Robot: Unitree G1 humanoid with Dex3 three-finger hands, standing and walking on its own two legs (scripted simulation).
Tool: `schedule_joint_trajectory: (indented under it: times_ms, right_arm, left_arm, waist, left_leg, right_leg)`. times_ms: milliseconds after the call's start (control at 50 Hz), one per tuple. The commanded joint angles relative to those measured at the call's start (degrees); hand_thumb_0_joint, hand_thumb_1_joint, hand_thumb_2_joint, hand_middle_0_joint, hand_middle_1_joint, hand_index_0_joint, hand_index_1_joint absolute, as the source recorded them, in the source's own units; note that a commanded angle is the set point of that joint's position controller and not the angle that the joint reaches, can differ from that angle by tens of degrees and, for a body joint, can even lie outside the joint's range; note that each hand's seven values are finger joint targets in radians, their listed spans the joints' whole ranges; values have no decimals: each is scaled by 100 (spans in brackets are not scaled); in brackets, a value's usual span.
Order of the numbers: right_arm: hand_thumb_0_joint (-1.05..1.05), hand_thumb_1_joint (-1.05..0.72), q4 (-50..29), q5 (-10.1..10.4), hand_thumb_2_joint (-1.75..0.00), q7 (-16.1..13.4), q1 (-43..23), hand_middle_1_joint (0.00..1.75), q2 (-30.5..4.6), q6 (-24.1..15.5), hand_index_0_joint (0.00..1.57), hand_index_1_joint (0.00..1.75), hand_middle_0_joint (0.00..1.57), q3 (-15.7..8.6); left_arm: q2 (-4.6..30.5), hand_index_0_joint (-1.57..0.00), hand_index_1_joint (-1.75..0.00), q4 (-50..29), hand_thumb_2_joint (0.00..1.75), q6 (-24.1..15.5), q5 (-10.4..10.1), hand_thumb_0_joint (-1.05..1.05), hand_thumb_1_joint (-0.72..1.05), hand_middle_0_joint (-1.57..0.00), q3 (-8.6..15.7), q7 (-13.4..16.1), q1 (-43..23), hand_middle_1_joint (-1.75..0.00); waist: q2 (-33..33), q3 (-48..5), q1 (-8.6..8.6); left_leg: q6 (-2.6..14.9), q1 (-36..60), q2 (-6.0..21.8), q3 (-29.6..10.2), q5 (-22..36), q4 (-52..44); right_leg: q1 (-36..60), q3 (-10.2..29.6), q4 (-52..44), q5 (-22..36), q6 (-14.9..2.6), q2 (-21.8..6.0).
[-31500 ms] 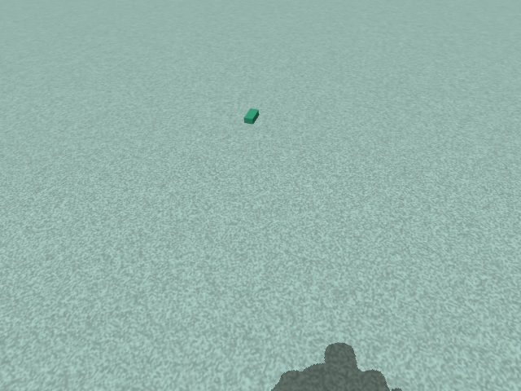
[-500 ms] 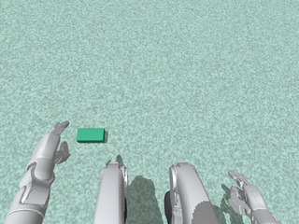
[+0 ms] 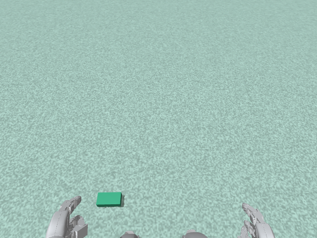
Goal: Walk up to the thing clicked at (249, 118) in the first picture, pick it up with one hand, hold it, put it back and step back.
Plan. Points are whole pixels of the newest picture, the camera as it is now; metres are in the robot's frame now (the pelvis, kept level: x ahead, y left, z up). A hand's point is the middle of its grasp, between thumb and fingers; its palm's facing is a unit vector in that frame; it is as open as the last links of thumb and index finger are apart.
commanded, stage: home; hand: left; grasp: from above
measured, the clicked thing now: (109, 199) +0.45 +0.25 -0.66
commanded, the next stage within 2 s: none
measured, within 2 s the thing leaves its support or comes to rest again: neither
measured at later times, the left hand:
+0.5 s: hand out of the picture +0.17 +0.18 -0.01, palm faces +0.07 -0.98 -0.18, open 7.4 cm
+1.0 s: hand (82, 236) +0.18 +0.17 -0.01, palm faces +0.06 -0.98 -0.19, open 7.4 cm
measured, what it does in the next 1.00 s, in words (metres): stands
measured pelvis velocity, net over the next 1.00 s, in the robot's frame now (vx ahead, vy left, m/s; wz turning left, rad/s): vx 0.02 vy -0.01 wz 0.01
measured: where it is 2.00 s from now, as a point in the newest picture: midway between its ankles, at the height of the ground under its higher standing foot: outside the picture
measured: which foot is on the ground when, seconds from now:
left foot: down 0.00-1.00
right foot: down 0.00-1.00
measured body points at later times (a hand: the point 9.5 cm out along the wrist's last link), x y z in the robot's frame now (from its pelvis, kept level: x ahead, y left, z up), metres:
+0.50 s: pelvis +0.02 +0.00 +0.03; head +0.03 +0.00 +0.48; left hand +0.16 +0.23 +0.00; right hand +0.19 -0.24 -0.02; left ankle +0.03 +0.12 -0.65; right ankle +0.02 -0.13 -0.65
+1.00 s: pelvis +0.02 -0.01 +0.03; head +0.03 +0.00 +0.48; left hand +0.17 +0.23 +0.00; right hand +0.17 -0.25 -0.03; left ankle +0.03 +0.12 -0.65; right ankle +0.02 -0.13 -0.65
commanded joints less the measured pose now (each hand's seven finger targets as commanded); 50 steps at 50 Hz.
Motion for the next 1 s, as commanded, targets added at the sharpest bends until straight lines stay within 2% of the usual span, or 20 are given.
schedule_joint_trajectory:
  times_ms: [0, 40, 60, 100, 120, 220, 280, 320, 340, 360, 420, 480, 500, 560, 700, 740, 800, 880, 960, 980]
  right_arm:
    - [0, -90, -921, -29, -90, -210, -144, 30, -687, -411, 20, 30, 20, -361]
    - [0, -90, -985, -53, -90, -234, -139, 30, -666, -458, 20, 30, 20, -370]
    - [0, -90, -1002, -53, -90, -246, -140, 30, -658, -483, 20, 30, 20, -354]
    - [0, -90, -1036, -73, -90, -272, -150, 30, -652, -532, 20, 30, 20, -357]
    - [0, -90, -1034, -86, -90, -275, -162, 30, -651, -562, 20, 30, 20, -373]
    - [0, -90, -1072, -113, -90, -287, -238, 30, -741, -701, 20, 30, 20, -408]
    - [0, -90, -1003, -147, -90, -289, -233, 30, -750, -787, 20, 30, 20, -432]
    - [0, -90, -1011, -163, -90, -283, -263, 30, -762, -831, 20, 30, 20, -433]
    - [0, -90, -1019, -157, -90, -277, -278, 30, -752, -846, 20, 30, 20, -416]
    - [0, -90, -1006, -164, -90, -270, -270, 30, -761, -859, 20, 30, 20, -421]
    - [0, -90, -987, -165, -90, -263, -290, 30, -766, -895, 20, 30, 20, -420]
    - [0, -90, -948, -181, -90, -265, -304, 30, -738, -908, 20, 30, 20, -409]
    - [0, -90, -939, -186, -90, -272, -291, 30, -751, -911, 20, 30, 20, -411]
    - [0, -90, -928, -175, -90, -268, -324, 30, -751, -886, 20, 30, 20, -403]
    - [0, -90, -962, -166, -90, -271, -359, 30, -753, -897, 20, 30, 20, -405]
    - [0, -90, -947, -166, -90, -278, -348, 30, -764, -901, 20, 30, 20, -408]
    - [0, -90, -924, -165, -90, -274, -313, 30, -770, -911, 20, 30, 20, -424]
    - [0, -90, -933, -170, -90, -279, -344, 30, -741, -918, 20, 30, 20, -404]
    - [0, -90, -907, -164, -90, -279, -299, 30, -775, -918, 20, 30, 20, -438]
    - [0, -90, -921, -170, -90, -278, -278, 30, -780, -922, 20, 30, 20, -452]
  left_arm:
    - [561, -20, -30, -1595, 90, -183, 36, 0, 90, -20, 291, 40, 330, -30]
    - [499, -20, -30, -1744, 90, -148, 57, 0, 90, -20, 227, 14, 649, -30]
    - [429, -20, -30, -1751, 90, -137, 57, 0, 90, -20, 133, -4, 666, -30]
    - [374, -20, -30, -1774, 90, -105, 67, 0, 90, -20, 92, -42, 812, -30]
    - [389, -20, -30, -1842, 90, -103, 64, 0, 90, -20, 143, -69, 842, -30]
    - [399, -20, -30, -1868, 90, -77, 75, 0, 90, -20, 97, -198, 880, -30]
    - [428, -20, -30, -1813, 90, -131, 108, 0, 90, -20, 81, -263, 669, -30]
    - [462, -20, -30, -1785, 90, -159, 125, 0, 90, -20, 135, -281, 634, -30]
    - [468, -20, -30, -1807, 90, -163, 128, 0, 90, -20, 138, -291, 645, -30]
    - [477, -20, -30, -1858, 90, -179, 127, 0, 90, -20, 124, -300, 577, -30]
    - [501, -20, -30, -1937, 90, -193, 146, 0, 90, -20, 175, -276, 699, -30]
    - [493, -20, -30, -1946, 90, -206, 161, 0, 90, -20, 130, -262, 646, -30]
    - [513, -20, -30, -1885, 90, -203, 158, 0, 90, -20, 181, -251, 722, -30]
    - [487, -20, -30, -1799, 90, -205, 168, 0, 90, -20, 106, -247, 769, -30]
    - [480, -20, -30, -1851, 90, -214, 144, 0, 90, -20, 140, -240, 742, -30]
    - [483, -20, -30, -1823, 90, -211, 131, 0, 90, -20, 112, -251, 682, -30]
    - [503, -20, -30, -1827, 90, -216, 132, 0, 90, -20, 146, -256, 722, -30]
    - [476, -20, -30, -1747, 90, -210, 127, 0, 90, -20, 146, -250, 762, -30]
    - [542, -20, -30, -1929, 90, -241, 134, 0, 90, -20, 177, -256, 729, -30]
    - [522, -20, -30, -1925, 90, -241, 135, 0, 90, -20, 143, -261, 747, -30]
  waist:
    - [432, -869, 133]
    - [399, -717, 150]
    - [255, -574, 110]
    - [144, -324, 80]
    - [145, -272, 113]
    - [-46, 2, 132]
    - [-32, 2, 72]
    - [-62, 25, 91]
    - [8, 41, 154]
    - [112, -41, 121]
    - [157, -235, 198]
    - [119, -291, 151]
    - [80, -303, 179]
    - [55, -209, 198]
    - [-14, -150, 225]
    - [17, -151, 177]
    - [87, -191, 199]
    - [-123, -19, 216]
    - [117, -210, 247]
    - [85, -277, 197]
  left_leg:
    - [60, 1668, -97, 31, 1560, -1651]
    - [56, 1812, -81, 12, 1663, -1800]
    - [70, 1806, -85, 7, 1626, -1856]
    - [106, 1819, -109, 27, 1404, -1966]
    - [110, 1826, -111, 32, 1342, -2015]
    - [126, 1897, -105, 68, 1215, -2171]
    - [127, 1937, -120, 99, 1239, -2136]
    - [132, 1924, -136, 93, 1147, -2131]
    - [127, 1932, -144, 125, 1094, -2143]
    - [120, 1975, -155, 128, 1069, -2142]
    - [107, 2096, -153, 134, 1367, -2111]
    - [122, 2108, -167, 149, 1476, -2028]
    - [128, 2109, -176, 175, 1549, -1995]
    - [134, 2049, -174, 154, 1498, -2031]
    - [135, 1991, -162, 157, 1223, -2100]
    - [135, 2005, -156, 152, 1246, -2092]
    - [117, 2049, -143, 136, 1313, -2116]
    - [141, 1873, -164, 154, 1097, -2079]
    - [105, 2045, -127, 155, 1247, -2124]
    - [106, 2071, -128, 146, 1275, -2109]
  right_leg:
    - [1215, 25, -1404, 1362, -131, 84]
    - [1341, -27, -1527, 1434, -121, 106]
    - [1343, -36, -1596, 1422, -108, 108]
    - [1382, -28, -1792, 1246, -99, 110]
    - [1427, -31, -1848, 1172, -101, 109]
    - [1441, -90, -1950, 990, -76, 103]
    - [1420, -59, -1964, 1019, -63, 81]
    - [1423, -38, -1984, 950, -47, 63]
    - [1430, -29, -1990, 902, -52, 51]
    - [1445, -9, -2001, 898, -52, 43]
    - [1600, -18, -1928, 1157, -68, 46]
    - [1660, 10, -1939, 1311, -50, 29]
    - [1694, 27, -1942, 1393, -39, 21]
    - [1648, 9, -1960, 1349, -37, 26]
    - [1629, 10, -1995, 1078, -43, 32]
    - [1595, 15, -2011, 1110, -33, 35]
    - [1593, 11, -1951, 1148, -50, 46]
    - [1573, 21, -2045, 972, -23, 21]
    - [1591, 5, -1927, 1057, -59, 51]
    - [1589, 21, -1919, 1098, -54, 55]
